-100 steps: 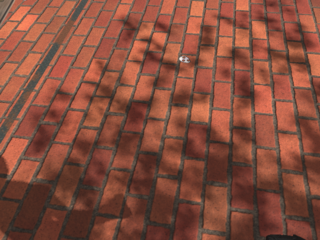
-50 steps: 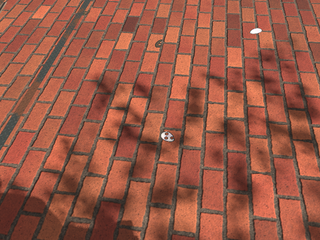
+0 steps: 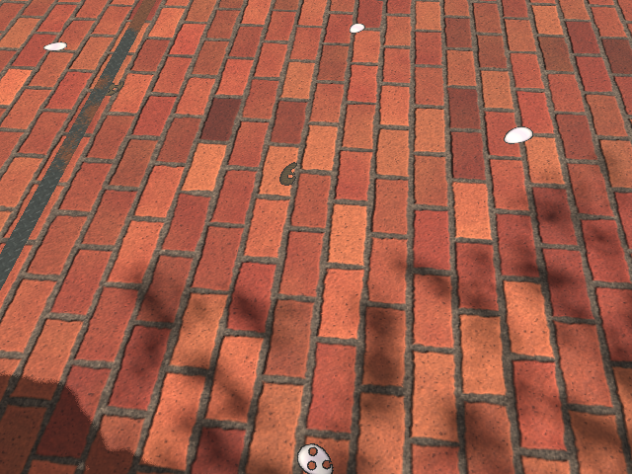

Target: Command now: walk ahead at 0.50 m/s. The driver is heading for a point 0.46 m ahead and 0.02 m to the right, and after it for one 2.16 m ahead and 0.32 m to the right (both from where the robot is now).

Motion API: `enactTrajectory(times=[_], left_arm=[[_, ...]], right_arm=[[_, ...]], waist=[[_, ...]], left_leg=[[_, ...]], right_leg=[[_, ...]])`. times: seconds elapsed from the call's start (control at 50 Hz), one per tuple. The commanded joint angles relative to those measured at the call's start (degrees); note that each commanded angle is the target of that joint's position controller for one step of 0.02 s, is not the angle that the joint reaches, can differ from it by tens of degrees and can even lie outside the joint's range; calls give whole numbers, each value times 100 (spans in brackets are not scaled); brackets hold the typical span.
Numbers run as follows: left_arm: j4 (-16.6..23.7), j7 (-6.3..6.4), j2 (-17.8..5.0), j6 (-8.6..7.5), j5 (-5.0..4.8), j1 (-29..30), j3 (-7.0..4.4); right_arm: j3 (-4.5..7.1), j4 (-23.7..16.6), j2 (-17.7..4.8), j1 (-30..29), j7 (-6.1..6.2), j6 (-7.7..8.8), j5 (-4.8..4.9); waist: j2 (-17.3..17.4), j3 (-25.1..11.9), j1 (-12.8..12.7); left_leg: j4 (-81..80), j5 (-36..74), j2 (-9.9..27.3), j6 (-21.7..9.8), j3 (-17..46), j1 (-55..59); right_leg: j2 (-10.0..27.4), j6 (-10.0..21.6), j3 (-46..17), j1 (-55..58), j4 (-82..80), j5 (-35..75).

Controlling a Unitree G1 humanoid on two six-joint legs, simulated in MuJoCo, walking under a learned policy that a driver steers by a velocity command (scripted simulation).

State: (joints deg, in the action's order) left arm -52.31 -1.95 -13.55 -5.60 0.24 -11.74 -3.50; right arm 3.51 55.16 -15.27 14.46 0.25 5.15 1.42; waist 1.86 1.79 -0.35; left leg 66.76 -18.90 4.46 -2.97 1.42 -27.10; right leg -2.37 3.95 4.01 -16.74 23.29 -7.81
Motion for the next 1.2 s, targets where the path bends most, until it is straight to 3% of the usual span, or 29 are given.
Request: enactTrajectory(times=[0.02, 0.1, 0.18, 0.28, 0.34, 0.36, 0.38, 0.4, 0.42, 0.44, 0.46, 0.48, 0.5, 0.52, 0.56, 0.6, 0.7, 0.76, 0.8, 0.82, 0.84, 0.86, 0.88, 0.9, 0.94, 1.06, 1.2], left_arm=[[175, 22, -620, -113, 8, -77, -107], [20, 162, -814, -75, -4, -448, -146], [-117, 220, -855, -36, -62, -772, -142], [-380, 244, -917, 66, -110, -1211, -178], [-428, 277, -1020, 142, -139, -1135, -234], [-404, 282, -1070, 165, -143, -1009, -249], [-375, 283, -1033, 195, -148, -871, -233], [-307, 284, -854, 207, -106, -855, -159], [-176, 256, -344, 140, -10, -1363, 3], [-282, 230, -176, 10, -56, -1523, 73], [-236, 213, -732, -80, -186, -1145, -69], [-153, 227, -799, -98, -238, -784, -83], [-156, 273, -739, -50, -182, -604, -103], [-167, 323, -717, 42, -128, -601, -154], [-243, 354, -433, 217, -84, -830, -131], [-198, 384, -325, 290, -44, -783, -119], [-48, 373, -350, 381, -37, -19, -73], [-16, 368, -448, 441, -37, 255, -95], [-68, 360, -447, 427, 11, 204, -107], [-106, 364, -539, 415, 69, 159, -127], [-128, 387, -777, 404, 98, 84, -171], [-119, 414, -1048, 430, 49, 246, -210], [-186, 386, -687, 463, -5, 358, -149], [-185, 347, -485, 483, -40, 500, -119], [-196, 319, -494, 458, 13, 592, -103], [-454, 353, -522, 411, -30, 503, -103], [-602, 366, -493, 498, -37, 630, -91]], right_arm=[[112, -205, -259, 331, 48, -85, -31], [146, -473, -303, -487, 50, -108, -111], [92, -662, -175, -1220, -23, -59, -85], [23, -936, -180, -1953, -166, -2, -21], [57, -992, -347, -1834, -249, 59, -3], [113, -921, -468, -1519, -251, 77, -7], [220, -709, -641, -832, -233, 82, -29], [369, -395, -970, 218, -188, 81, -64], [500, -274, -1580, 981, -142, 65, -220], [408, -228, -1361, 999, -167, 34, -175], [277, -313, -989, 579, -176, 46, -128], [198, -442, -741, 70, -163, 44, -147], [126, -483, -544, -340, -190, 53, -162], [81, -484, -389, -548, -198, 70, -181], [46, -371, -328, -578, -198, 77, -278], [41, -274, -430, -612, -125, 86, -311], [47, -93, -641, -531, 15, -49, -249], [18, 45, -590, -444, 25, -142, -224], [-18, 83, -508, -545, 41, -199, -138], [-48, 146, -407, -369, 42, -212, -106], [-85, 160, -284, -174, 49, -204, -189], [-62, 279, -236, 457, 36, -190, -247], [-105, 322, -98, 447, 73, -235, -242], [-91, 276, -226, 111, 97, -306, -223], [-56, 261, -356, -156, 148, -423, -175], [-45, 387, -338, -139, 147, -461, -162], [-60, 573, -266, -39, 171, -515, -165]], waist=[[-606, -299, 168], [-482, -24, 18], [-528, 124, -202], [-532, 354, -418], [-655, 252, -220], [-727, 57, -17], [-699, -348, 358], [-487, -1049, 753], [711, -1954, 664], [1437, -2486, 579], [919, -1842, 574], [565, -1280, 418], [128, -868, 217], [156, -691, 34], [266, -658, -173], [298, -647, -306], [308, -760, -88], [301, -582, -3], [224, -489, -149], [54, -470, -163], [-266, -584, -32], [-889, -688, 450], [-1093, -727, 406], [-913, -470, 275], [-620, -334, 169], [-389, -569, 119], [-202, -403, 112]], left_leg=[[-324, 444, 452, 49, 220, -655], [-1502, 1563, 478, 239, 195, -1341], [-2727, 2455, 265, 260, -6, -1174], [-3486, 2191, 108, 169, -84, -1263], [-3740, 1602, -17, -41, -145, -846], [-3806, 1448, -172, -132, -281, -303], [-3920, 1475, -377, -261, -462, 670], [-3757, 1611, -157, -485, -208, 2252], [-3813, 1888, 1355, -1247, 1995, 4479], [-4707, 2207, 1989, -1772, 3834, 5006], [-4665, 2685, 1793, -1512, 3106, 4366], [-4606, 3508, 1591, -1311, 2122, 3533], [-4721, 4093, 1298, -1152, 1420, 2694], [-4876, 4252, 1091, -1013, 1007, 2128], [-5100, 4703, 927, -1032, 613, 1481], [-5179, 5151, 840, -1107, 285, 1293], [-5212, 4652, 667, -919, -70, 1434], [-5151, 3672, 748, -907, 127, 1540], [-4869, 2905, 648, -740, 182, 1489], [-4684, 2338, 433, -502, 176, 1448], [-4386, 1680, 146, -255, 54, 1302], [-4324, 753, -258, -49, -140, 886], [-4440, 411, -346, 77, -290, 1106], [-4486, 420, -353, 125, -329, 1249], [-4415, 615, -306, 91, -299, 1246], [-4268, 1406, -194, 123, -258, 1517], [-4279, 1236, -176, 165, -278, 1511]], right_leg=[[1535, 978, -1552, 616, -1519, 605], [1504, 940, -1240, 830, -1741, 764], [1330, 748, -831, 987, -1769, 735], [1617, 722, -785, 1755, -1470, 802], [1819, 596, -834, 2108, -1058, 1450], [1779, 524, -769, 2110, -710, 2247], [1553, 399, -562, 1974, 82, 3127], [1222, 209, -314, 1258, 1393, 2924], [427, -216, -40, -799, 3675, 772], [-183, -378, -684, -1876, 4911, -2595], [160, -311, -1094, -2266, 5468, -2580], [439, -277, -922, -2276, 5402, -2221], [679, -314, -763, -2032, 5000, -1875], [848, -318, -743, -1690, 4591, -1658], [860, -358, -688, -1044, 4184, -1346], [844, -435, -671, -914, 3532, -948], [729, -513, -528, -437, 1761, 152], [685, -468, -558, -310, 1252, 26], [608, -346, -471, 103, 509, 292], [662, -256, -557, 443, 9, 985], [1002, -154, -886, 891, 24, 2168], [1272, 142, -1096, 1349, 310, 2622], [1223, 247, -1110, 1045, 236, 1744], [1016, 121, -1031, 660, 137, 1074], [819, -58, -845, 553, 175, 1058], [737, 14, -732, 864, 452, 1857], [650, 15, -658, 821, 443, 1513]])
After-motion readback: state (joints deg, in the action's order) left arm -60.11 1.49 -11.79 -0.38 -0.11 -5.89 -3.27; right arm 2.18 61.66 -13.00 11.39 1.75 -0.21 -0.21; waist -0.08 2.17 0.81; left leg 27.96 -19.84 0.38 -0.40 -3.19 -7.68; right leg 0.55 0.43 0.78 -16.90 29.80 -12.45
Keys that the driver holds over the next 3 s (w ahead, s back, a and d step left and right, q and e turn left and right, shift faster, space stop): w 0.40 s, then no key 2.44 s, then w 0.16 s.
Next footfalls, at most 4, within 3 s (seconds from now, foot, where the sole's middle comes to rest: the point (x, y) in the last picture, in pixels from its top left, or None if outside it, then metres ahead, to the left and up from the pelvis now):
0.40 left None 0.39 0.16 -0.78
0.82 right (378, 472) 0.48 -0.07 -0.78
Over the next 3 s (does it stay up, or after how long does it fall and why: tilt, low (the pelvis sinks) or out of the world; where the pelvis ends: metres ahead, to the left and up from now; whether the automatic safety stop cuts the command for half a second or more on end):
stays up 0.43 0.05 -0.01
